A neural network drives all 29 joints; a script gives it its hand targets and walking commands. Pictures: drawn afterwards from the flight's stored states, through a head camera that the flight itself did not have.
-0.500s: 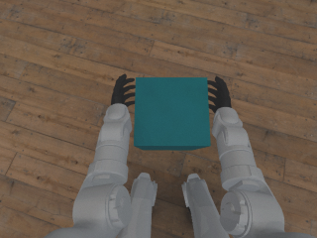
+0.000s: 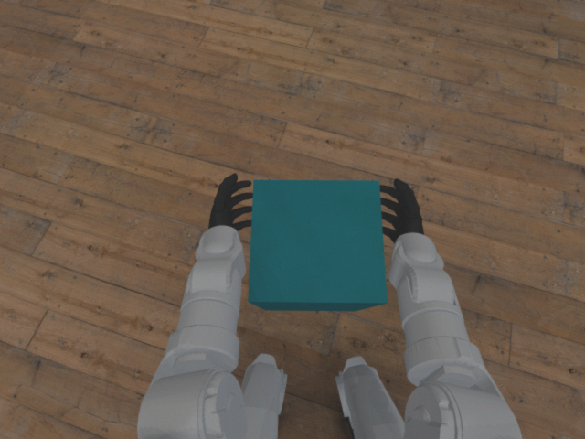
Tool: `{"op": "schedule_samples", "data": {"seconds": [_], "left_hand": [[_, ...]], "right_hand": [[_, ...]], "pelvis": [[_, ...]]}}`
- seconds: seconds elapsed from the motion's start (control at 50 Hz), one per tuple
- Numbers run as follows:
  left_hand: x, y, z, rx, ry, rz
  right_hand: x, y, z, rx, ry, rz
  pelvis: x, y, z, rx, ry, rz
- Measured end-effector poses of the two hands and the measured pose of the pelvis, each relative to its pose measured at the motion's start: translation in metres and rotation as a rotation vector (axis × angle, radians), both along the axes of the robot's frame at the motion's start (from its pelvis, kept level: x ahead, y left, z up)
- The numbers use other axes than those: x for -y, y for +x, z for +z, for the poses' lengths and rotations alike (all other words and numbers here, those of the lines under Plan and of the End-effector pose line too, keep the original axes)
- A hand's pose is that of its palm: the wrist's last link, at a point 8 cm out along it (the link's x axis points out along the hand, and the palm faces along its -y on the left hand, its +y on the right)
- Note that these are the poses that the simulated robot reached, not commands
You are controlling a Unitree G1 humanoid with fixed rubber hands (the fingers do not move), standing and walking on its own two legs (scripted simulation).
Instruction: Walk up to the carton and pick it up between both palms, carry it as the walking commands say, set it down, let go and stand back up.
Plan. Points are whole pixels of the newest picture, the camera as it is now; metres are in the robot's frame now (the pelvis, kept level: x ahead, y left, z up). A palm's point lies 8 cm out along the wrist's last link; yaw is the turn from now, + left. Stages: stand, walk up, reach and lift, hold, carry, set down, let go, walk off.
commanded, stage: reach and lift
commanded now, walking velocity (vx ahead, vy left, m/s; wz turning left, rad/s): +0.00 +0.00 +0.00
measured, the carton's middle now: (312, 256) +0.38 +0.00 -0.13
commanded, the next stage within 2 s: none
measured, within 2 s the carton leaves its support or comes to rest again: neither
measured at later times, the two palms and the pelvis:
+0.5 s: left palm (212, 221) +0.38 +0.13 +0.02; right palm (425, 228) +0.37 -0.13 +0.02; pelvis +0.02 +0.00 +0.06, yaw +0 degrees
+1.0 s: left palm (193, 211) +0.36 +0.13 +0.10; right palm (454, 213) +0.35 -0.13 +0.10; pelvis +0.04 +0.00 +0.10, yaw +0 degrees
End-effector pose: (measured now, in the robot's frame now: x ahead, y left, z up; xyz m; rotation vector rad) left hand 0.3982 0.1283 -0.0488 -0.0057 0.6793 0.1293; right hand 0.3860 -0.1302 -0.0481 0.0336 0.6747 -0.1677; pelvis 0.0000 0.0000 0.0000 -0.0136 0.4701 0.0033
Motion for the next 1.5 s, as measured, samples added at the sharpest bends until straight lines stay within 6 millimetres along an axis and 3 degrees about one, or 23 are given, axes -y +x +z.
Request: {"op": "schedule_samples", "data": {"seconds": [0.36,0.8,1.28,1.5], "left_hand": [[0.0,-0.014,0.053,-0.004,0.004,0.001],[0.0,-0.03,0.119,-0.002,0.02,0.007],[0.002,-0.054,0.185,0.004,0.056,-0.026],[0.004,-0.063,0.206,0.002,0.062,-0.023]], "right_hand": [[0.0,-0.013,0.052,-0.005,-0.005,0.002],[0.001,-0.023,0.12,-0.004,-0.03,0.04],[0.003,-0.046,0.188,0.004,-0.054,0.054],[0.004,-0.055,0.209,0.002,-0.047,0.052]], "pelvis": [[0.001,0.016,0.047,0.095,0.007,-0.006],[-0.002,0.033,0.086,0.287,0.007,-0.004],[-0.002,0.034,0.102,0.536,0.011,-0.004],[0.001,0.029,0.103,0.606,0.012,-0.002]]}}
